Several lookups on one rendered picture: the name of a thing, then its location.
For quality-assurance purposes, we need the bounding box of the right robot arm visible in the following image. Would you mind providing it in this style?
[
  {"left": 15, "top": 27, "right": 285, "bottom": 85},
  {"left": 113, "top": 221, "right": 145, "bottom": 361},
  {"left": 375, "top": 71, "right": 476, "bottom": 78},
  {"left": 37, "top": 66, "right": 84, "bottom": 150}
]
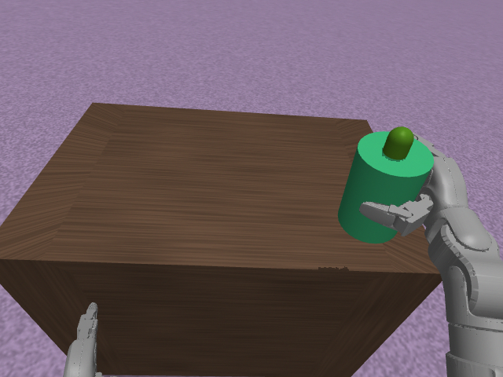
[{"left": 424, "top": 207, "right": 503, "bottom": 377}]

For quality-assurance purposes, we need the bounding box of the right robot hand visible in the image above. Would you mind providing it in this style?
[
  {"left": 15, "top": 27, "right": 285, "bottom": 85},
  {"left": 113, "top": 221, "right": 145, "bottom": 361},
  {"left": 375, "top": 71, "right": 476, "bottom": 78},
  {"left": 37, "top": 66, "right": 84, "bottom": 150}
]
[{"left": 359, "top": 133, "right": 469, "bottom": 236}]

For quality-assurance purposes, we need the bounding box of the left robot hand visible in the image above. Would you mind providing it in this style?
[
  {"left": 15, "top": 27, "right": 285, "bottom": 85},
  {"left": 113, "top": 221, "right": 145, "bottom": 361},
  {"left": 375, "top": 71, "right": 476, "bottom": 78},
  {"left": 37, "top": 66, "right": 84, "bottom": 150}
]
[{"left": 63, "top": 302, "right": 117, "bottom": 377}]

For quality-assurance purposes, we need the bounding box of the bottle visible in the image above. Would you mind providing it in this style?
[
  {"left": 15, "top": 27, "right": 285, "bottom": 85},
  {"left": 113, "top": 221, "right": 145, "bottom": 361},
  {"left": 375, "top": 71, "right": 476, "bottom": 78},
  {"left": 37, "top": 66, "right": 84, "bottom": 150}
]
[{"left": 338, "top": 126, "right": 434, "bottom": 243}]

